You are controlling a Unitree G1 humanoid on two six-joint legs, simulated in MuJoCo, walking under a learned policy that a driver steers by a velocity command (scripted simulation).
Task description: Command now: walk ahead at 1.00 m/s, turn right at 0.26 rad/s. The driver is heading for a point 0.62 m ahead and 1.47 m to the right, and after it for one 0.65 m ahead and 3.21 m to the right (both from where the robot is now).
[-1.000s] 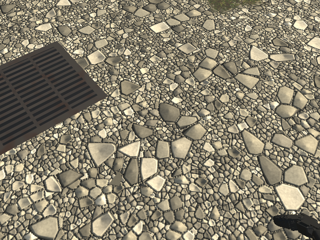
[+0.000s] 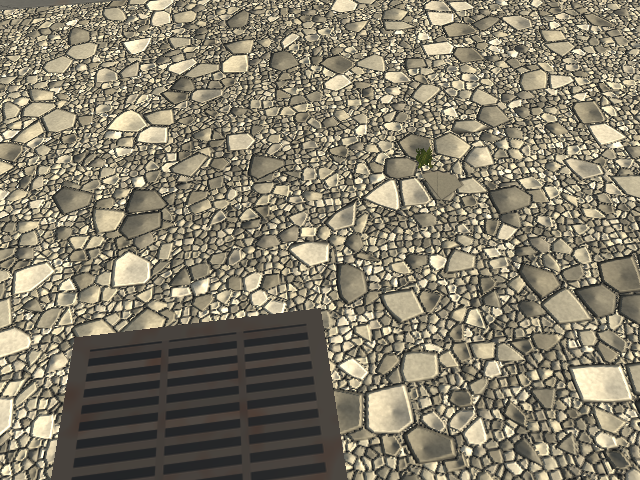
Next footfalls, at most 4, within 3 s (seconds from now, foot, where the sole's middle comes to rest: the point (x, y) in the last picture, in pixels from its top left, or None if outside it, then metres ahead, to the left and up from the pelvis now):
0.24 right None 0.43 -0.11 -0.77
0.66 left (379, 322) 0.89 -0.09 -0.77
1.12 right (545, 271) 1.04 -0.53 -0.77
1.52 left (630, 184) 1.37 -0.86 -0.77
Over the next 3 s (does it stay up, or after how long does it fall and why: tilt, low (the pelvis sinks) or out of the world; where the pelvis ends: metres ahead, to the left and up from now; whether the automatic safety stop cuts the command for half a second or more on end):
stays up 1.01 -1.62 0.01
